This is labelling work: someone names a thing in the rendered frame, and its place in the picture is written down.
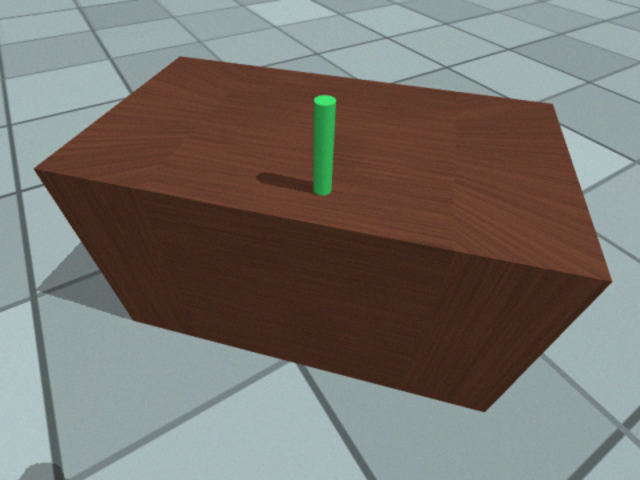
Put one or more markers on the can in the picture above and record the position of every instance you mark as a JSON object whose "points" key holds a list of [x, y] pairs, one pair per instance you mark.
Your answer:
{"points": [[324, 129]]}

